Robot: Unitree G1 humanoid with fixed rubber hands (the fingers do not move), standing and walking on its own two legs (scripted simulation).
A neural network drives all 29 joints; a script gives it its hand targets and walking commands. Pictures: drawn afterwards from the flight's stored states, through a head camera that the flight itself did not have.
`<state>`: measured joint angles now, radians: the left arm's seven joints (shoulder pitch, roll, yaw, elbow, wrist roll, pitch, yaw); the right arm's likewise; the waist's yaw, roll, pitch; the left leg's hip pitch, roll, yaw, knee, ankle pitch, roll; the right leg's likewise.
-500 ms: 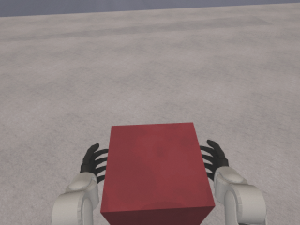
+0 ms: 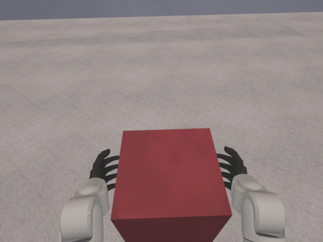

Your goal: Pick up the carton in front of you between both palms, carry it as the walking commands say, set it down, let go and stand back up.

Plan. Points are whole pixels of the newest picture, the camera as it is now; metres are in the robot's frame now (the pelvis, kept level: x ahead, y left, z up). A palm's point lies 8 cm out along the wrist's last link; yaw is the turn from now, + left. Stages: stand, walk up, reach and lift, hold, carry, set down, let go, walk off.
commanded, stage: carry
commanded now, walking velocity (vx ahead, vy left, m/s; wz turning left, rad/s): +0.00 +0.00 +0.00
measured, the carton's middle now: (168, 191) +0.27 +0.00 +0.02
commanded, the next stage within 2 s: hold in 1.68 s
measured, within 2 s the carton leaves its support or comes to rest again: neither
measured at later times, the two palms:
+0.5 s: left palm (106, 184) +0.28 +0.16 +0.04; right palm (223, 183) +0.28 -0.14 +0.04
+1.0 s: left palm (107, 187) +0.28 +0.15 +0.04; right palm (226, 187) +0.27 -0.15 +0.04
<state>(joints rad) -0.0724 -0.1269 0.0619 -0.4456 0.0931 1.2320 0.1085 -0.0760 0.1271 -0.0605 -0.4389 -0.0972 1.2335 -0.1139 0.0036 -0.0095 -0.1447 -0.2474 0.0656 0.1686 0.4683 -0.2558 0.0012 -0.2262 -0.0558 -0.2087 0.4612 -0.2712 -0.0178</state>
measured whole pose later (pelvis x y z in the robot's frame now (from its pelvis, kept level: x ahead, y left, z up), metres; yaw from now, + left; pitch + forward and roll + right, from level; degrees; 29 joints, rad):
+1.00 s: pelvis -0.01 +0.01 +0.00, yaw -1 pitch +2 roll +0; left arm -0.21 -0.14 0.17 0.18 0.24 0.73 0.04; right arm -0.21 0.14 -0.16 0.18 -0.25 0.74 -0.04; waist 0.00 0.00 -0.10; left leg -0.27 0.07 0.18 0.50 -0.26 0.01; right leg -0.26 -0.07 -0.19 0.51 -0.27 -0.01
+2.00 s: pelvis -0.04 +0.00 +0.00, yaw -2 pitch -8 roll +0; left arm -0.25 -0.15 0.21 0.24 0.28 0.73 0.01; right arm -0.25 0.15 -0.20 0.23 -0.28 0.74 -0.01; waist 0.00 0.00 0.04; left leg -0.08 0.01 -0.01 0.39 -0.18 -0.01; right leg -0.07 0.01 -0.03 0.40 -0.19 -0.02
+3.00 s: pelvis -0.06 +0.01 -0.05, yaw -3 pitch +21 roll +0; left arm -0.55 -0.18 0.45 0.50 0.31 0.19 0.01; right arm -0.57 0.15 -0.40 0.54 -0.29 0.19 -0.03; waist 0.02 0.00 0.08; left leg -0.90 -0.04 -0.06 0.81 -0.29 -0.01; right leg -0.90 0.05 0.05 0.82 -0.29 -0.01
